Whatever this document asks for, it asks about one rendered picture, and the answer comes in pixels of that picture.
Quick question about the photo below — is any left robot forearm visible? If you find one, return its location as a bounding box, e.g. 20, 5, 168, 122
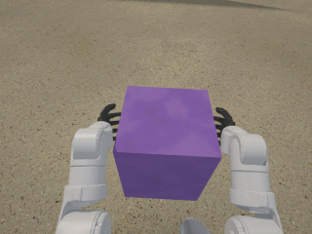
55, 121, 113, 234

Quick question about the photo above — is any robot right thigh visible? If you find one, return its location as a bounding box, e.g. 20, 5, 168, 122
179, 219, 212, 234

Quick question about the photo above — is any carton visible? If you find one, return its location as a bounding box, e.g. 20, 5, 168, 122
112, 86, 222, 201

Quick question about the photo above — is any robot left upper arm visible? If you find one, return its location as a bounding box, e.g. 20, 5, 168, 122
57, 210, 111, 234

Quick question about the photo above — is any right robot forearm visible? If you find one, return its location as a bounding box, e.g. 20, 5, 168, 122
220, 126, 284, 234

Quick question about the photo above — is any right robot hand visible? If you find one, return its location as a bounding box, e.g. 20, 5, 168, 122
214, 107, 236, 146

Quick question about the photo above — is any robot right upper arm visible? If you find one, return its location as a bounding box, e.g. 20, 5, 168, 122
224, 215, 283, 234

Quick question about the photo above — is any left robot hand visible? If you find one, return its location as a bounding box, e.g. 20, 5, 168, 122
97, 103, 121, 141

